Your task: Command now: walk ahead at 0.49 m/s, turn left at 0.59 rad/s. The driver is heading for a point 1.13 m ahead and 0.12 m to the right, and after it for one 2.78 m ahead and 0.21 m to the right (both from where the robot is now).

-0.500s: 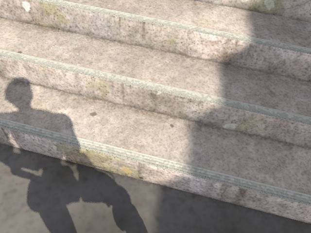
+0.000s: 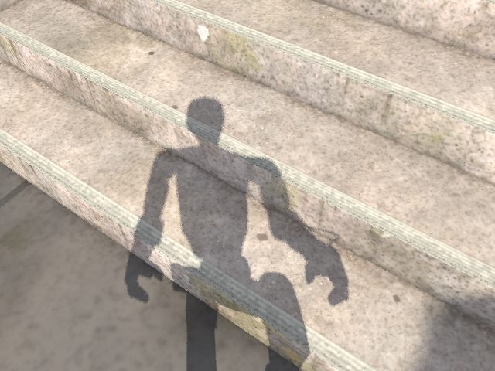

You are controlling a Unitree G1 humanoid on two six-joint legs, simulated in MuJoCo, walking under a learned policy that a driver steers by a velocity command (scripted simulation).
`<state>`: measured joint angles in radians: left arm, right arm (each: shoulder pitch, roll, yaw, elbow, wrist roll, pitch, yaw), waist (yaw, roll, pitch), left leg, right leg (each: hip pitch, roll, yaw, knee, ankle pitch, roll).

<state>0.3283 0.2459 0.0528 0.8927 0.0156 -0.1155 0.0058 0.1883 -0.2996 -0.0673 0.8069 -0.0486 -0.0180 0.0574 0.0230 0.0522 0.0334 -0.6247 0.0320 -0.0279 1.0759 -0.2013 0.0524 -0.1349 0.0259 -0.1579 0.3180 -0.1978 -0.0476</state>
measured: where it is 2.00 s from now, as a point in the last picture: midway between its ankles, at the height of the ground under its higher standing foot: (284, 161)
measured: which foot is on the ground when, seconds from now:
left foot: up 0.00-0.24, down 0.26-0.90, up 0.92-1.00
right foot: down 0.00-0.26, up 0.28-0.86, down 0.88-1.00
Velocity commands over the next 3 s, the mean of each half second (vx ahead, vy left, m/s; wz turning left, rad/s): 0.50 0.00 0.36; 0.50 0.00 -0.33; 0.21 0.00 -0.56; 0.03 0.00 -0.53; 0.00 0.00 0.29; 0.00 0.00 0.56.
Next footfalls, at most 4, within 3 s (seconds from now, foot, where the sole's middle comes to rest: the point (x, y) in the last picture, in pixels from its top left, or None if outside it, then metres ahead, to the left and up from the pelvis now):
0.26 left None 0.28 0.13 -0.78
0.88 right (274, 280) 0.67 -0.01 -0.63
1.44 left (264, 135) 1.06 0.02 -0.48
2.00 right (321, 170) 0.92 -0.13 -0.48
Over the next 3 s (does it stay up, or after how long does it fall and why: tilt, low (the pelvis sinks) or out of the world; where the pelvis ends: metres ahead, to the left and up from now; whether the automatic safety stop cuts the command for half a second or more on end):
stays up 0.96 -0.03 0.29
